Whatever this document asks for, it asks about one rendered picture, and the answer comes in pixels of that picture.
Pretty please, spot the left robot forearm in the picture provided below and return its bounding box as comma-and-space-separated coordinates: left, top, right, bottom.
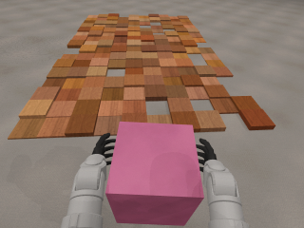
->
60, 154, 106, 228

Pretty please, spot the robot right hand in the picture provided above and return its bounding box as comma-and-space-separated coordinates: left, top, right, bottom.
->
196, 138, 217, 172

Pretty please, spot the carton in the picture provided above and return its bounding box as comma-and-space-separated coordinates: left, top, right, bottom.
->
105, 122, 204, 226

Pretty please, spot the right robot forearm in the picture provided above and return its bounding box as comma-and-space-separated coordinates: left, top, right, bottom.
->
203, 160, 250, 228

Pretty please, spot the robot left hand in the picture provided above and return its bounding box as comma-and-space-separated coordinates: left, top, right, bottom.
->
91, 133, 116, 165

